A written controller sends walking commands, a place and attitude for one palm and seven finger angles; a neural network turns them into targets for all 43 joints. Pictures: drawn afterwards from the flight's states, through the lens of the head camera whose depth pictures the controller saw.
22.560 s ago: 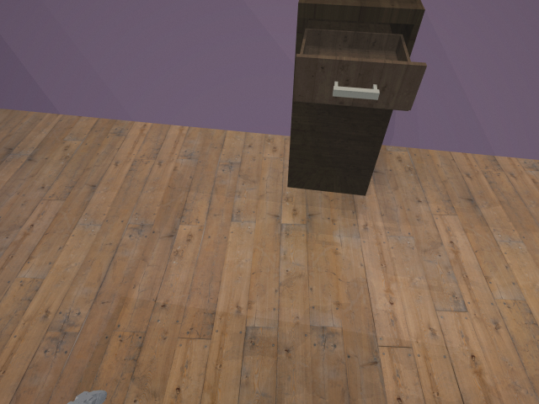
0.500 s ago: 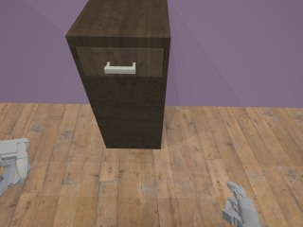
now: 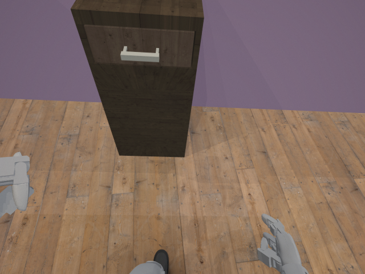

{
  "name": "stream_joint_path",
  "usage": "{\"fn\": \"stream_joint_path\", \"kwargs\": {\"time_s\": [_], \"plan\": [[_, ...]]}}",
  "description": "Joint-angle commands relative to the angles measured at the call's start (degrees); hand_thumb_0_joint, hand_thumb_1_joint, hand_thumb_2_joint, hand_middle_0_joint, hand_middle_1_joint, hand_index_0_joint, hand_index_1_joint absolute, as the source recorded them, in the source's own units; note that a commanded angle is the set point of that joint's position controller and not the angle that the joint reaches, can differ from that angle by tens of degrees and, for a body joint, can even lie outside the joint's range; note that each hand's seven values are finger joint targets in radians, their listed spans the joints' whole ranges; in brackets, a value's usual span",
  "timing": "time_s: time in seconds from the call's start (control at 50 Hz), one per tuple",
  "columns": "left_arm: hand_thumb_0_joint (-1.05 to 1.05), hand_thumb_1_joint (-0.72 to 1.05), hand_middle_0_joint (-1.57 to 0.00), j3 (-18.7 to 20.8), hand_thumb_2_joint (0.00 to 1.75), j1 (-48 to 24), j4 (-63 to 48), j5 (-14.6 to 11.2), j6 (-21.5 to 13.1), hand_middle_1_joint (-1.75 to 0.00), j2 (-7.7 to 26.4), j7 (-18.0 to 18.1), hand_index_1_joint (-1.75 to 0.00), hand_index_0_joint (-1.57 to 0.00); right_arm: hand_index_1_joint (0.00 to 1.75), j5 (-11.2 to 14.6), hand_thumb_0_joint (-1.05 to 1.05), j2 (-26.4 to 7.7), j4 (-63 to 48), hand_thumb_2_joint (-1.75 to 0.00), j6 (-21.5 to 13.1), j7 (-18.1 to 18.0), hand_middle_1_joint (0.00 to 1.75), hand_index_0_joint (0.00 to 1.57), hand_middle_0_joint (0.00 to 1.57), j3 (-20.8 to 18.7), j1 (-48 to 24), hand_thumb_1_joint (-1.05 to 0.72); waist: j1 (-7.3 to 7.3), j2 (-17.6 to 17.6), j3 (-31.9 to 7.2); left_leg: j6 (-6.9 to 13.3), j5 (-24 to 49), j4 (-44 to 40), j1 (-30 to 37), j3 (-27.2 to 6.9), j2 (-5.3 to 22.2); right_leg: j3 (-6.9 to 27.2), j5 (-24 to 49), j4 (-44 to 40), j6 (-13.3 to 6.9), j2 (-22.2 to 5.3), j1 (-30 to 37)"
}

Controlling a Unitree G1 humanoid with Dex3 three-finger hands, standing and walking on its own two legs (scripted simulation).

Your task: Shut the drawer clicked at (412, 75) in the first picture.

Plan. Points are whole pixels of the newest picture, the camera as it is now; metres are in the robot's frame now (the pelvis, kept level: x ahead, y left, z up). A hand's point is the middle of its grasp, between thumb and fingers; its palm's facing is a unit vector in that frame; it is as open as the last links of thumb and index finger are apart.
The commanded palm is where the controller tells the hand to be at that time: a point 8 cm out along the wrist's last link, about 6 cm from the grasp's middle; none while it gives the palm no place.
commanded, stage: step back with the hand held close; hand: left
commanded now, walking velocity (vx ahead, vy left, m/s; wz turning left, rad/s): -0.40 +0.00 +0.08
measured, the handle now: (140, 53) +0.77 +0.23 +0.00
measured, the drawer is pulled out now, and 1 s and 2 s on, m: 0.00 0.00 0.00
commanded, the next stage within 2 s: stop stepping back and stand still in 0.04 s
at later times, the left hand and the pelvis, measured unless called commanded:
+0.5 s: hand out of the picture +0.08 +0.24 +0.17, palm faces +0.38 -0.81 -0.45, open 3.3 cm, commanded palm +0.02 +0.28 +0.19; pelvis -0.10 -0.01 +0.01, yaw +3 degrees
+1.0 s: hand out of the picture +0.08 +0.25 +0.12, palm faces +0.32 -0.83 -0.46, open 3.2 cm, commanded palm none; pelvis -0.11 +0.00 +0.00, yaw +4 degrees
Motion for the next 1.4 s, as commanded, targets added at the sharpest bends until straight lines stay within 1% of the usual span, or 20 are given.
{"fn": "stream_joint_path", "kwargs": {"time_s": [0.0, 0.06, 0.12, 0.18, 0.28, 0.42, 0.52, 0.56, 0.62, 0.66, 0.7, 0.8, 0.86, 0.9, 0.92, 0.96, 1.0, 1.04, 1.2, 1.38], "plan": [[0.0, 0.9, -1.4, 6.5, 0.9, 0.6, -14.0, -1.4, -3.3, -1.6, 9.3, 0.4, -1.6, -1.4, 0.3, 1.4, 0.0, -8.9, -8.4, -0.9, -2.0, -0.1, 0.3, 0.2, 0.2, -5.1, 0.2, -0.9, -1.88, 9.1, -23.9, -0.5, 24.2, 0.1, 41.6, -10.0, 9.8, -2.3, 4.4, 4.6, 1.2, 2.1, -12.7], [0.0, 0.9, -1.4, 10.7, 0.9, 9.4, -12.9, -3.8, -1.7, -1.6, 11.1, 0.1, -1.6, -1.4, 0.3, 2.4, 0.0, -8.4, -12.1, -0.9, -0.7, 0.3, 0.3, 0.2, 0.2, -4.3, -4.1, -0.9, -0.17, 3.3, -18.1, -1.9, -7.0, 1.1, 27.5, -7.5, 6.9, -1.5, 3.2, -3.5, -0.6, -1.7, -11.0], [0.0, 0.9, -1.4, 11.1, 0.9, 5.9, -9.7, -4.1, -0.8, -1.6, 11.1, 1.0, -1.6, -1.4, 0.3, 3.1, 0.0, -7.5, -10.7, -0.9, 0.7, -0.8, 0.3, 0.2, 0.2, -4.8, -5.3, -0.9, -1.02, -10.4, -4.4, -5.9, -22.0, 35.5, 13.8, -6.2, -2.5, 17.0, 2.6, -15.0, -10.6, -21.6, -28.6], [0.0, 0.9, -1.4, 5.2, 0.9, 1.5, -5.9, -1.1, 1.9, -1.6, 6.3, 1.8, -1.6, -1.4, 0.3, 2.6, 0.0, -5.5, -10.2, -0.9, 1.3, -2.1, 0.3, 0.2, 0.2, -2.2, -3.4, -0.9, -3.45, -0.9, -0.5, -4.1, -18.7, 20.1, 8.6, -6.1, 1.8, 4.7, 25.2, -2.4, -6.5, -14.0, -15.0], [0.0, 0.9, -1.4, 1.6, 0.9, -4.0, -5.6, 0.4, 1.1, -1.6, 5.8, 2.7, -1.6, -1.4, 0.3, 3.7, 0.0, -10.4, -9.7, -0.9, -3.0, -3.9, 0.3, 0.2, 0.2, -3.8, -0.8, -0.9, -1.98, 1.5, -2.8, 0.0, -9.0, 2.2, 19.2, -10.8, 6.3, 2.6, 11.2, -0.6, 1.7, -4.6, -10.9], [0.0, 0.9, -1.4, 4.1, 0.9, 1.3, -9.0, 1.3, 1.5, -1.6, 5.7, 2.7, -1.6, -1.4, 0.3, 2.2, 0.0, -8.7, -9.6, -0.9, -4.3, -3.1, 0.3, 0.2, 0.2, -3.1, -1.1, -0.9, -2.02, 10.7, -4.0, -1.6, -39.4, -14.6, 5.8, -16.4, 6.8, -4.4, -4.3, 4.0, -0.4, 1.1, 1.7], [0.0, 0.9, -1.4, 4.0, 0.9, 1.3, -6.5, -0.1, 2.3, -1.6, 5.3, 2.8, -1.6, -1.4, 0.3, 1.8, 0.0, -8.0, -7.5, -0.9, -2.6, -2.6, 0.3, 0.2, 0.2, -4.1, 0.3, -0.9, -2.7, -7.3, -2.7, -4.0, -19.6, 22.3, 14.9, -4.9, -0.7, 13.9, -18.5, -13.8, -9.4, -14.0, -17.4], [0.0, 0.9, -1.4, 1.7, 0.9, -4.1, -5.1, 0.2, 2.7, -1.6, 3.6, 3.1, -1.6, -1.4, 0.3, 2.0, 0.0, -7.9, -6.2, -0.9, -2.3, -2.3, 0.3, 0.2, 0.2, -3.6, 1.5, -0.9, -4.02, -6.1, 0.6, -3.4, -19.3, 24.8, 13.1, -5.8, 1.4, 12.5, -16.0, -11.5, -10.1, -16.7, -20.5], [0.0, 0.9, -1.4, -0.2, 0.9, -9.8, -4.4, 1.1, 3.1, -1.6, 3.1, 3.1, -1.6, -1.4, 0.3, 2.2, 0.0, -8.5, -6.6, -0.9, -3.0, -3.4, 0.3, 0.2, 0.2, -3.0, -0.6, -0.9, -4.27, 2.7, 4.1, -1.5, -24.4, 6.9, 18.1, -7.8, 3.3, 2.2, -14.0, 0.1, -4.4, -8.2, -22.6], [0.0, 0.9, -1.4, 1.5, 0.9, -8.8, -7.3, 1.4, 2.0, -1.6, 4.1, 3.2, -1.6, -1.4, 0.3, 2.5, 0.0, -9.1, -8.0, -0.9, -4.1, -3.4, 0.3, 0.2, 0.2, -2.5, -0.1, -0.9, -3.38, 16.4, 1.1, 3.0, -37.5, -8.7, 15.7, -25.4, 12.7, -3.6, -5.7, 15.9, 0.0, -0.4, -18.1], [0.0, 0.9, -1.4, 3.1, 0.9, -8.8, -9.0, 2.4, 1.9, -1.6, 5.3, 3.1, -1.6, -1.4, 0.3, 1.8, 0.0, -7.0, -7.7, -0.9, -4.7, -2.9, 0.3, 0.2, 0.2, -2.0, 0.1, -0.9, -3.26, 17.3, 1.1, 4.3, -47.5, -17.5, 8.8, -31.5, 15.2, -2.2, -7.3, 28.4, -0.2, 0.0, -14.9], [0.0, 0.9, -1.4, 2.1, 0.9, 0.7, -9.5, 2.0, 2.6, -1.6, 4.1, 2.7, -1.6, -1.4, 0.3, 1.7, 0.0, -7.3, -8.3, -0.9, -4.3, -1.1, 0.3, 0.2, 0.2, -2.0, -0.9, -0.9, -1.77, 9.8, -1.0, -0.2, -33.8, -6.5, 2.3, -12.5, 7.6, -3.8, -2.2, 2.5, -1.6, -1.2, 1.9], [0.0, 0.9, -1.4, 4.2, 0.9, -1.6, -8.4, 1.0, 2.5, -1.6, 6.1, 2.7, -1.6, -1.4, 0.3, 1.3, 0.0, -7.1, -7.9, -0.9, -2.2, -1.0, 0.3, 0.2, 0.2, -2.9, 0.1, -0.9, -2.73, -5.8, -0.6, -3.9, -22.0, 22.2, 5.2, -4.4, 0.4, 20.3, -16.7, -14.7, -9.6, -17.4, -10.5], [0.0, 0.9, -1.4, 3.5, 0.9, -2.1, -5.9, 0.7, 2.8, -1.6, 4.4, 3.0, -1.6, -1.4, 0.3, 1.9, 0.0, -6.9, -6.7, -0.9, -2.2, -1.2, 0.3, 0.2, 0.2, -3.2, 1.7, -0.9, -3.37, -6.3, -0.5, -3.5, -21.1, 25.5, 8.3, -5.6, 1.5, 15.8, -9.6, -12.2, -10.0, -17.2, -13.7], [0.0, 0.9, -1.4, -17.8, 0.9, -12.9, 39.9, 4.8, 11.1, -1.6, -3.9, -4.1, -1.6, -1.4, 0.3, 1.4, 0.0, -12.7, 6.5, -0.9, -5.4, 4.3, 0.3, 0.2, 0.2, -6.4, 1.2, -0.9, -6.76, -1.8, -1.6, -3.7, -19.5, 25.2, 6.6, -5.5, 6.0, 1.8, 13.4, 2.4, -8.4, -19.0, -13.7], [0.0, 0.9, -1.32, -17.3, 0.9, -9.3, 43.1, 5.0, 17.1, -1.51, -8.8, -5.8, -1.51, -1.32, 0.3, 2.1, 0.0, -7.8, 5.8, -0.9, 1.8, 3.9, 0.3, 0.2, 0.2, -4.6, 8.9, -0.9, -4.82, 0.8, -3.4, -1.5, -4.6, 14.2, 12.8, -10.8, 5.6, -3.0, 12.5, 13.0, -2.9, -8.8, -16.7], [0.0, 0.9, -1.24, -19.0, 0.9, -10.6, 48.7, 4.9, 17.6, -1.43, -9.4, -6.0, -1.43, -1.24, 0.3, 0.8, 0.0, -9.9, 4.3, -0.9, 3.1, 2.8, 0.3, 0.2, 0.2, -3.7, 3.9, -0.9, -1.85, -4.2, -1.7, 2.0, -7.1, 9.3, 6.4, -16.4, 9.2, -2.3, 5.5, 11.6, -0.6, -5.3, -12.5], [0.0, 0.9, -1.16, -18.9, 0.9, -13.8, 55.4, 4.9, 17.0, -1.34, -8.2, -6.0, -1.34, -1.16, 0.3, 0.2, 0.0, -10.0, 4.9, -0.9, 3.1, 2.2, 0.3, 0.2, 0.2, -3.6, 5.4, -0.9, -1.84, -10.4, -5.7, 0.6, 7.0, 12.2, 9.6, -13.1, 5.7, -0.5, 25.7, 10.9, -1.8, -7.8, -5.9], [0.0, 0.9, -0.84, -20.8, 0.9, -17.2, 84.7, 3.3, 16.7, -0.99, -8.1, -5.3, -0.99, -0.84, 0.3, 0.8, 0.0, -6.1, 16.1, -0.9, 5.5, 1.2, 0.3, 0.2, 0.2, -2.2, 5.7, -0.9, -1.73, 10.3, -2.0, -0.9, -7.2, 1.3, 14.8, -10.2, 4.8, 1.0, 11.0, -0.3, -2.8, -7.2, -2.3], [0.0, 0.9, -0.48, -22.6, 0.9, -15.6, 97.2, 3.2, 16.4, -0.6, -9.1, -5.3, -0.6, -0.48, 0.3, 1.5, 0.0, -5.3, 23.9, -0.9, 6.2, 0.7, 0.3, 0.2, 0.2, -2.4, 11.0, -0.9, -2.71, 3.7, 1.7, -0.9, -13.6, -2.4, 18.3, -10.2, 5.5, 0.0, 6.0, -5.6, -3.2, -7.0, -5.5]]}}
